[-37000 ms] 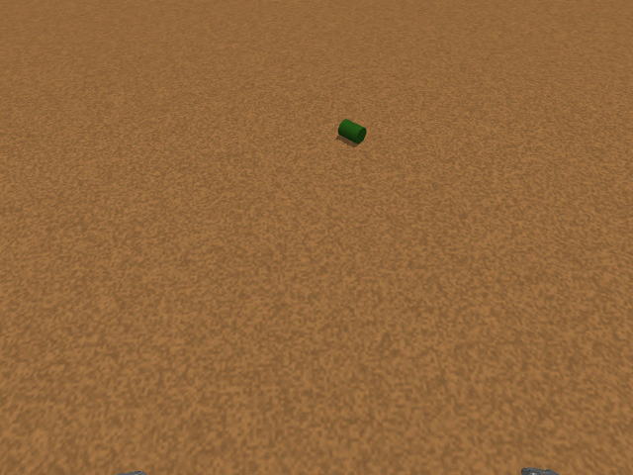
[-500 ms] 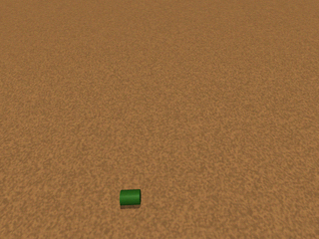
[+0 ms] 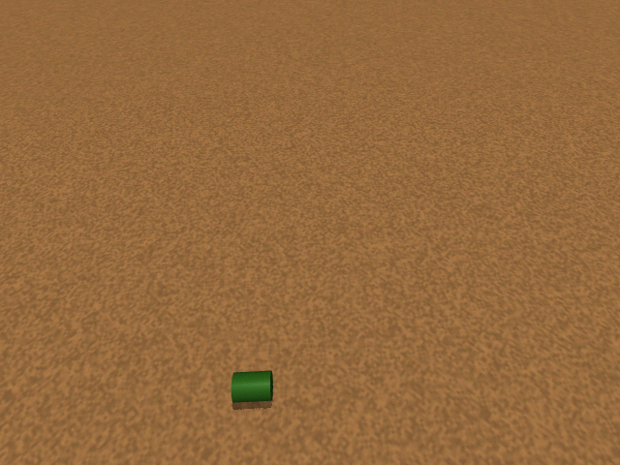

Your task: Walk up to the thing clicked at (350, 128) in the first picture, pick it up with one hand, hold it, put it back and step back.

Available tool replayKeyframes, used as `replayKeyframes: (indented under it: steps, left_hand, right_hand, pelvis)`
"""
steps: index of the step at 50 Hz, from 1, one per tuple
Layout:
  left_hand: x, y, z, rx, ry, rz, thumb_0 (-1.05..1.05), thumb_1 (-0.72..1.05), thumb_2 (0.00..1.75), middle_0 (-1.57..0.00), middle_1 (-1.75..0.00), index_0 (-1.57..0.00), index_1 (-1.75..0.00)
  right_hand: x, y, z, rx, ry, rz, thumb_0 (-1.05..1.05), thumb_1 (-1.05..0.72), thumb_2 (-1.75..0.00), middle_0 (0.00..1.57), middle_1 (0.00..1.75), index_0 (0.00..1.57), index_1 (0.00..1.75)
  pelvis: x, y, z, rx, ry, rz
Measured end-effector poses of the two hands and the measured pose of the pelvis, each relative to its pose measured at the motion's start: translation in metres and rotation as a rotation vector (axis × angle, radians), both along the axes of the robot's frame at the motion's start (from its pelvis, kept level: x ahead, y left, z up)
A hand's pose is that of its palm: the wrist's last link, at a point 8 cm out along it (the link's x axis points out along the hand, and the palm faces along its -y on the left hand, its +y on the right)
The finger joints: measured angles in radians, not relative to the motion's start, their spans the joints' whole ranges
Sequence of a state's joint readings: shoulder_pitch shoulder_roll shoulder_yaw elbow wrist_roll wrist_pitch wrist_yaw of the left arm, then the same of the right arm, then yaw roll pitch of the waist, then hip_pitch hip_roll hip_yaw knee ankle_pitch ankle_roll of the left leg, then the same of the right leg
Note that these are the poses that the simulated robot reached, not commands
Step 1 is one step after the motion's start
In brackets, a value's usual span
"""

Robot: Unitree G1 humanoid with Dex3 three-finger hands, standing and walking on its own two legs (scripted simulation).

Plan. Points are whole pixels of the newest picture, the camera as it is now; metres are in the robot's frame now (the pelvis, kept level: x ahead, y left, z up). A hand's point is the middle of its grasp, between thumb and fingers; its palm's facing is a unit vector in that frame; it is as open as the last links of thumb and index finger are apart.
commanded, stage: stand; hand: left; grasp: from above
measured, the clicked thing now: (252, 386) +0.43 +0.22 -0.74
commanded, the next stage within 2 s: step back in 0.30 s
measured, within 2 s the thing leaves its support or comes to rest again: neither
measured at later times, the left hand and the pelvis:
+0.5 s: hand out of the picture +0.07 +0.26 -0.16, palm faces -0.03 -0.92 -0.40, open 7.4 cm; pelvis -0.03 -0.01 -0.02, yaw +0 degrees
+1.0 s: hand out of the picture +0.01 +0.29 -0.18, palm faces -0.10 -0.93 -0.36, open 7.4 cm; pelvis -0.12 +0.03 -0.02, yaw -3 degrees
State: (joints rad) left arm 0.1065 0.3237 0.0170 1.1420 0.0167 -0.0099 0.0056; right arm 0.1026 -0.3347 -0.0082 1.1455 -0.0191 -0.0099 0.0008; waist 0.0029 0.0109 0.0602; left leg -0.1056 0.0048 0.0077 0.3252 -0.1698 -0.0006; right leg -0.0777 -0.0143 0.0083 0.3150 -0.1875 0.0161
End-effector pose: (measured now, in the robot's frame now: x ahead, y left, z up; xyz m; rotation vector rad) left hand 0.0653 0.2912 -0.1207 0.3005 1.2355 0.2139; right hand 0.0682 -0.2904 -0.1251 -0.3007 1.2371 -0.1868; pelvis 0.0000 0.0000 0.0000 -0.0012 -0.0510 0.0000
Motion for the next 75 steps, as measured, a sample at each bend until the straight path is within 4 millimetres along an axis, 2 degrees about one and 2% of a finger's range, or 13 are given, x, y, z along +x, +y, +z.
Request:
replayKeyframes:
  steps: [16, 27, 32, 39, 44, 49, 53, 58, 65, 70, 75]
  left_hand:
    - [0.0, -0.001, 0.0, 0.0, 0.006, -0.003, 0.0, 0.9, 0.9, -0.2, -0.3, -0.2, -0.3]
    - [-0.004, 0.014, -0.005, 0.072, -0.033, -0.052, 0.0, 0.9, 0.9, -0.2, -0.3, -0.2, -0.3]
    - [-0.009, 0.022, -0.007, 0.08, -0.057, -0.09, 0.0, 0.9, 0.9, -0.2, -0.3, -0.2, -0.3]
    - [-0.008, 0.043, -0.023, 0.046, -0.128, -0.097, 0.01, 0.9, 0.9, -0.2, -0.3, -0.2, -0.3]
    - [-0.025, 0.043, -0.02, 0.024, -0.101, -0.104, 0.01, 0.9, 0.9, -0.2, -0.3, -0.2, -0.3]
    - [-0.052, 0.042, -0.019, 0.02, -0.068, -0.128, 0.0, 0.9, 0.9, -0.2, -0.3, -0.2, -0.3]
    - [-0.071, 0.039, -0.018, 0.035, -0.051, -0.147, 0.01, 0.9, 0.9, -0.2, -0.3, -0.2, -0.3]
    - [-0.097, 0.028, -0.015, 0.068, -0.066, -0.164, 0.01, 0.9, 0.9, -0.2, -0.3, -0.2, -0.3]
    - [-0.135, 0.017, 0.007, 0.066, -0.104, -0.148, 0.01, 0.9, 0.9, -0.2, -0.3, -0.2, -0.3]
    - [-0.151, 0.022, 0.009, 0.067, -0.167, -0.141, 0.01, 0.9, 0.9, -0.2, -0.3, -0.2, -0.3]
    - [-0.178, 0.037, -0.008, 0.041, -0.193, -0.131, 0.0, 0.9, 0.9, -0.2, -0.3, -0.2, -0.3]
  right_hand:
    - [-0.004, -0.005, -0.001, -0.001, 0.012, -0.006, 0.0, -0.9, -0.9, 0.2, 0.3, 0.21, 0.3]
    - [-0.01, -0.033, -0.009, -0.043, -0.018, -0.025, 0.0, -0.9, -0.9, 0.2, 0.3, 0.21, 0.3]
    - [-0.03, -0.031, -0.006, -0.067, -0.014, -0.026, 0.0, -0.9, -0.9, 0.2, 0.3, 0.2, 0.3]
    - [-0.088, -0.005, -0.003, -0.118, 0.053, -0.001, 0.0, -0.9, -0.9, 0.2, 0.3, 0.2, 0.3]
    - [-0.124, 0.011, 0.009, -0.109, 0.075, -0.031, 0.0, -0.9, -0.9, 0.2, 0.3, 0.21, 0.3]
    - [-0.138, 0.013, 0.009, -0.109, 0.028, -0.05, 0.0, -0.9, -0.9, 0.2, 0.3, 0.21, 0.3]
    - [-0.147, 0.008, 0.003, -0.1, -0.025, -0.051, 0.0, -0.9, -0.9, 0.2, 0.3, 0.21, 0.3]
    - [-0.163, -0.009, -0.014, -0.075, -0.066, -0.063, 0.0, -0.9, -0.9, 0.2, 0.3, 0.21, 0.3]
    - [-0.194, -0.012, -0.01, -0.052, -0.059, -0.068, 0.0, -0.9, -0.9, 0.2, 0.3, 0.21, 0.3]
    - [-0.225, -0.009, -0.009, -0.075, -0.021, -0.024, 0.0, -0.9, -0.9, 0.2, 0.3, 0.21, 0.3]
    - [-0.257, 0.003, -0.008, -0.105, -0.008, 0.006, 0.0, -0.9, -0.9, 0.2, 0.3, 0.21, 0.3]
  pelvis:
    - [0.0, -0.002, 0.0, 0.001, 0.006, -0.002]
    - [-0.037, -0.008, -0.02, -0.001, 0.02, -0.005]
    - [-0.056, 0.004, -0.022, 0.02, 0.024, -0.013]
    - [-0.083, 0.027, -0.031, 0.015, 0.025, -0.011]
    - [-0.099, 0.033, -0.019, -0.018, 0.026, -0.022]
    - [-0.118, 0.035, -0.017, -0.024, 0.026, -0.054]
    - [-0.137, 0.032, -0.022, -0.015, 0.022, -0.079]
    - [-0.163, 0.02, -0.032, -0.022, 0.004, -0.1]
    - [-0.196, 0.016, -0.02, 0.019, 0.012, -0.09]
    - [-0.223, 0.021, -0.021, 0.015, 0.021, -0.061]
    - [-0.257, 0.032, -0.031, 0.014, 0.005, -0.027]
